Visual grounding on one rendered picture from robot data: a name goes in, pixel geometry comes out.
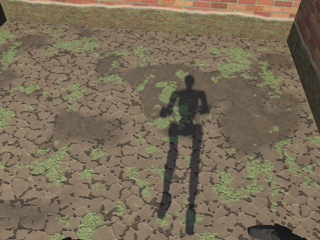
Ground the robot right hand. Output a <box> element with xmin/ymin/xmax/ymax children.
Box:
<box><xmin>247</xmin><ymin>223</ymin><xmax>307</xmax><ymax>240</ymax></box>

